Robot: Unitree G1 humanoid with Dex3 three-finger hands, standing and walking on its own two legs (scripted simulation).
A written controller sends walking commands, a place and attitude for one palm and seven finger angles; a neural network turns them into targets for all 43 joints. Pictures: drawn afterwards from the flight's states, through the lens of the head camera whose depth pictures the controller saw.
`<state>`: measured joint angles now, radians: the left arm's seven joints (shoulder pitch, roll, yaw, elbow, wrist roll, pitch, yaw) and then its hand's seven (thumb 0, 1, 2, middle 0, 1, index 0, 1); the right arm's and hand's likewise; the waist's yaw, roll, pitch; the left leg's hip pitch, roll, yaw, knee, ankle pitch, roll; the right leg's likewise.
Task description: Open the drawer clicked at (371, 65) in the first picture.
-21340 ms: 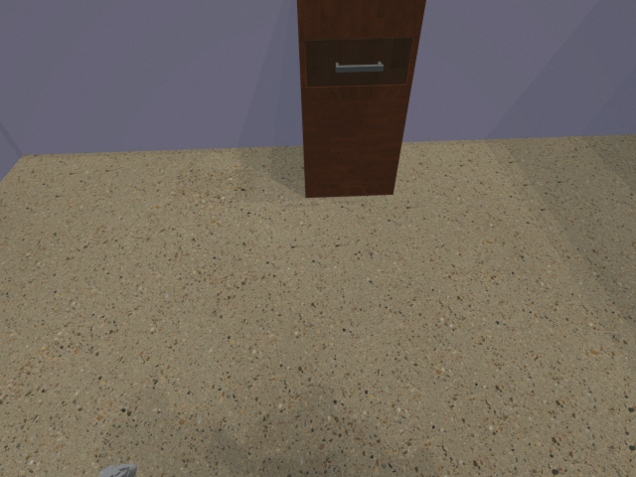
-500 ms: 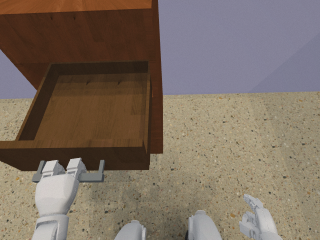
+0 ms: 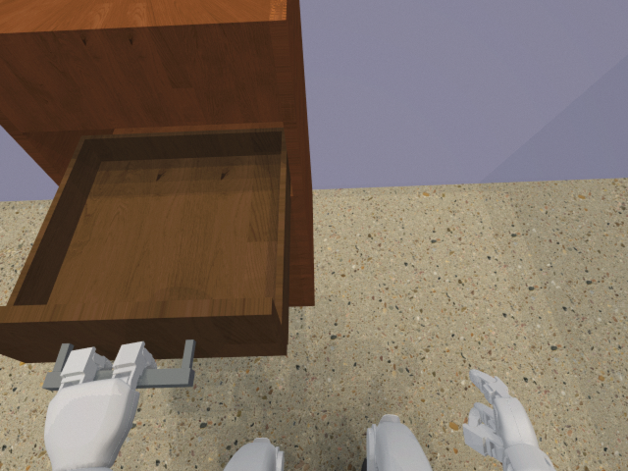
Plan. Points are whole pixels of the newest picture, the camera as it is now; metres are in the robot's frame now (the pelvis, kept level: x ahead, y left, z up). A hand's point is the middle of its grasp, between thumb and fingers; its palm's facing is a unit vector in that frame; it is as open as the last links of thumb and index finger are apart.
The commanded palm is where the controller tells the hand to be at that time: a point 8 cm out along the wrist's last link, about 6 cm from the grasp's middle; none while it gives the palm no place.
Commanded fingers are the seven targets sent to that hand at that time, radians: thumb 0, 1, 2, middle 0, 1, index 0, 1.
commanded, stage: pull the drawer open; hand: left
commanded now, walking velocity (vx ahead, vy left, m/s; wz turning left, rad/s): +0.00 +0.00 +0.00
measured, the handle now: (124, 364) +0.24 +0.26 -0.02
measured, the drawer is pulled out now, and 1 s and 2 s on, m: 0.30 0.30 0.30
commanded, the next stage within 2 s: open the thumb to release the handle in 0.14 s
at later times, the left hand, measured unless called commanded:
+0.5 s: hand (111, 411) +0.19 +0.27 -0.04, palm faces -0.03 -0.01 -1.00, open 7.1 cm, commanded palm +0.16 +0.27 +0.00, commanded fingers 0.00 -0.08 0.48 -0.33 -1.25 -0.33 -1.25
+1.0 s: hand (110, 417) +0.19 +0.27 -0.04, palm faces -0.02 -0.02 -1.00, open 13.7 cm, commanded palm +0.17 +0.26 +0.01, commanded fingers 0.00 -0.50 0.30 -0.30 -1.20 -0.30 -1.20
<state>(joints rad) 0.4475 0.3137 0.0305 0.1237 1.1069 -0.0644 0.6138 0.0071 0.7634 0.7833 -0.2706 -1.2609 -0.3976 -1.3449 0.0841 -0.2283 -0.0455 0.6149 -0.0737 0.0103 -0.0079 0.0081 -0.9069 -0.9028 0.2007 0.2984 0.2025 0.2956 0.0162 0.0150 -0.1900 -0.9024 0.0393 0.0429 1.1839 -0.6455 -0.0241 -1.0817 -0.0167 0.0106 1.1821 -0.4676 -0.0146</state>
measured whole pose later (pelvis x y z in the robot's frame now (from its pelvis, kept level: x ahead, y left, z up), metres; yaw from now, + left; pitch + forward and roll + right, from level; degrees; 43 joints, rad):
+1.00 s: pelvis -0.02 +0.01 +0.00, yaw +1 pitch +20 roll +1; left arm 0.34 0.32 0.03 0.21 1.11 -0.05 0.64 0.00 -0.48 0.30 -0.27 -1.16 -0.32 -1.20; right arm 0.09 -0.24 -0.06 0.65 -0.07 0.00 -0.03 0.01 -0.91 -0.90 0.20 0.30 0.20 0.30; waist 0.02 0.02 -0.18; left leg -0.93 0.03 0.03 1.21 -0.63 -0.02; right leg -1.09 -0.03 0.00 1.18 -0.44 -0.01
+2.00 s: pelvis -0.01 +0.00 +0.04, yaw +1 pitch +14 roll +1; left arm 0.33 0.34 -0.01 0.17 1.08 -0.03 0.55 0.00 -0.49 0.30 -0.32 -1.20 -0.40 -1.21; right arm 0.10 -0.24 -0.04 0.65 -0.05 -0.01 -0.06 0.01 -0.91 -0.90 0.20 0.30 0.20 0.30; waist 0.04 0.04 -0.13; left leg -0.69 0.02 0.02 0.99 -0.54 -0.02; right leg -0.85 -0.03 -0.01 0.98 -0.38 -0.01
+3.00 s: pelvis +0.00 +0.01 +0.08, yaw +0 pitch +6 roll +1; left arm 0.38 0.36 -0.03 -0.04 1.02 0.03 0.37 0.00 -0.49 0.30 -0.32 -1.20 -0.33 -1.20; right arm 0.10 -0.23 -0.03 0.65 -0.03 0.02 -0.05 0.01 -0.91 -0.90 0.20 0.30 0.20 0.30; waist 0.08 0.06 -0.07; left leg -0.36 0.02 0.04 0.69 -0.43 -0.01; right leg -0.53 -0.02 0.00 0.71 -0.29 0.00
